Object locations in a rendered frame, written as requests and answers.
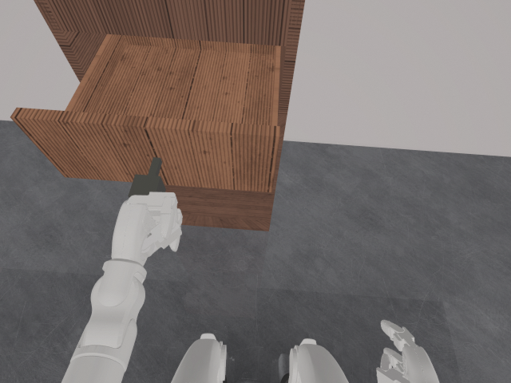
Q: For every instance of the left robot forearm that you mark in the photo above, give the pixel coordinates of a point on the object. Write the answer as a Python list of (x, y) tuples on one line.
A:
[(104, 349)]

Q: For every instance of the left robot thigh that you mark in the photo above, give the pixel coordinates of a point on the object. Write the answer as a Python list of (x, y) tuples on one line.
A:
[(204, 362)]

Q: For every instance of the left robot hand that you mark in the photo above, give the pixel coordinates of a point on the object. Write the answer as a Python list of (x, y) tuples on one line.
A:
[(140, 215)]

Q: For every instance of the cabinet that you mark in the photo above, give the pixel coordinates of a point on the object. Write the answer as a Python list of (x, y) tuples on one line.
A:
[(80, 26)]

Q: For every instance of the right robot thigh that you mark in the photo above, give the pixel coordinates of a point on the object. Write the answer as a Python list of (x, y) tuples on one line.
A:
[(311, 363)]

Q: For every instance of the right robot hand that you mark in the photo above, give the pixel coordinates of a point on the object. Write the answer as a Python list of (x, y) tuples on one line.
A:
[(413, 366)]

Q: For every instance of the robot thigh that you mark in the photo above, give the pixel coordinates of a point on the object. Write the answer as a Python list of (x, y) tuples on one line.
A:
[(311, 363), (204, 362)]

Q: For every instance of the drawer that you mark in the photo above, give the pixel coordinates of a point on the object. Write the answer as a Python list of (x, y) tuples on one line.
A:
[(208, 109)]

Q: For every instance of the handle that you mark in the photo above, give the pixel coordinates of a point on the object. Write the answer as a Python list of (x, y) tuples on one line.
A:
[(144, 184)]

